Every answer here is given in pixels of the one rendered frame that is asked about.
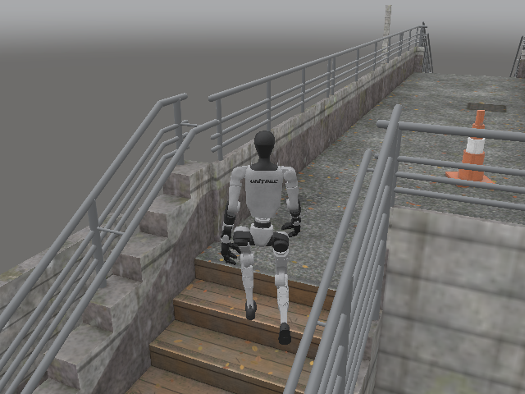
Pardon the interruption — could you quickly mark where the left robot thigh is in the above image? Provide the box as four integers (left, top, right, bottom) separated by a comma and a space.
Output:
233, 226, 254, 268

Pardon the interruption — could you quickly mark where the right robot hand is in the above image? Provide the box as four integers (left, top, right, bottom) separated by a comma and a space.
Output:
281, 221, 301, 237

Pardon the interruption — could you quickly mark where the robot right upper arm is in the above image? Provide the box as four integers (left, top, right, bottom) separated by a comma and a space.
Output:
281, 166, 299, 210

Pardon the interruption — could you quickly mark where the robot thigh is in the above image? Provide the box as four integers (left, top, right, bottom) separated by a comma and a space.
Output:
272, 231, 289, 288
233, 226, 254, 268

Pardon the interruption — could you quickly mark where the robot left upper arm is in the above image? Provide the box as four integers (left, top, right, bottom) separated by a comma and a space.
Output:
227, 166, 247, 213

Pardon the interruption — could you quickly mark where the right robot thigh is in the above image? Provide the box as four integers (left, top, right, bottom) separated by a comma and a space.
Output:
272, 231, 289, 288

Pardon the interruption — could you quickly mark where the robot left forearm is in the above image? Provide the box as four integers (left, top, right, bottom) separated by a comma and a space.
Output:
221, 200, 236, 244

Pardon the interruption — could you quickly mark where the left robot hand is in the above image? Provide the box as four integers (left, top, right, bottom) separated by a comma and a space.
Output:
221, 242, 241, 265

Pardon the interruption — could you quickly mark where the robot right forearm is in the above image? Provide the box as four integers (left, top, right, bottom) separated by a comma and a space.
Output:
290, 199, 301, 226

